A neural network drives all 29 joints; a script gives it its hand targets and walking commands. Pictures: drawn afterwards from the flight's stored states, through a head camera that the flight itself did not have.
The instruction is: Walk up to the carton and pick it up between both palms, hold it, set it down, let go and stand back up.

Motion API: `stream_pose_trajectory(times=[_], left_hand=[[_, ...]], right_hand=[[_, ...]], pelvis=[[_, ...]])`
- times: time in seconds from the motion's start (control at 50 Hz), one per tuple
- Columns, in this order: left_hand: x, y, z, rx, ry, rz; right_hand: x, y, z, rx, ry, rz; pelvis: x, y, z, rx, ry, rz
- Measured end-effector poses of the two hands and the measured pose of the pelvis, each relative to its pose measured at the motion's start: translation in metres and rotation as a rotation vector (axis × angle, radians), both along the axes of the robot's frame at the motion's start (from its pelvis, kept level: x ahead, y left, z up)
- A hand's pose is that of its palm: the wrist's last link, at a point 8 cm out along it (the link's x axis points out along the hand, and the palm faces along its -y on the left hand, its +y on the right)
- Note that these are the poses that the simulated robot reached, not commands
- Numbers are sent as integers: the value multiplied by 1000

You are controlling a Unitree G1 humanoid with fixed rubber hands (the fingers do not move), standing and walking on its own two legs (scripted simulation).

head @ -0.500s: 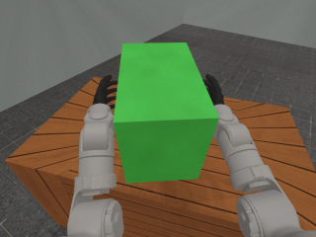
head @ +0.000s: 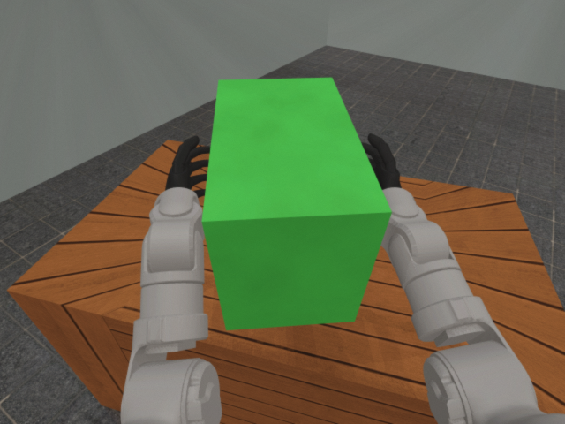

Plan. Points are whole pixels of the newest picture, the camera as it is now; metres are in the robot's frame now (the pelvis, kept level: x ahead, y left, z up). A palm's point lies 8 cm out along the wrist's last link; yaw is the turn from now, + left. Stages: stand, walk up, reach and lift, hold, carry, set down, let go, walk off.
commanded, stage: hold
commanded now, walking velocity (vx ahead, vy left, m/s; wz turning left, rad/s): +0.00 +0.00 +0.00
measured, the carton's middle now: (283, 194) +0.40 +0.00 +0.16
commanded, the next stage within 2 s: none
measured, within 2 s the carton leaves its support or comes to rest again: neither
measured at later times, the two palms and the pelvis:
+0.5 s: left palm (182, 191) +0.36 +0.14 +0.20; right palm (383, 188) +0.36 -0.14 +0.20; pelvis +0.00 +0.00 +0.00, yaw +0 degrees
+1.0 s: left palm (181, 193) +0.36 +0.14 +0.20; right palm (383, 191) +0.36 -0.14 +0.19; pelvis +0.00 +0.00 +0.00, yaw +0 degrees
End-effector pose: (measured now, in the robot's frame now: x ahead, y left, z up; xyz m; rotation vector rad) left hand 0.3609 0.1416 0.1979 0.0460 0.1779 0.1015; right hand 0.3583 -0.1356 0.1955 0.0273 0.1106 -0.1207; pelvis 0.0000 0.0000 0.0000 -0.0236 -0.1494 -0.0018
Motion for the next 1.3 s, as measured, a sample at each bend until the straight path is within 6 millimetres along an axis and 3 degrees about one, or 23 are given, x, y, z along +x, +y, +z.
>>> stream_pose_trajectory(times=[1.3], left_hand=[[2, 0, 2, 3, 4, 1]], right_hand=[[2, 0, 2, 3, 1, 2]], pelvis=[[-3, -1, 0, 2, 4, 4]])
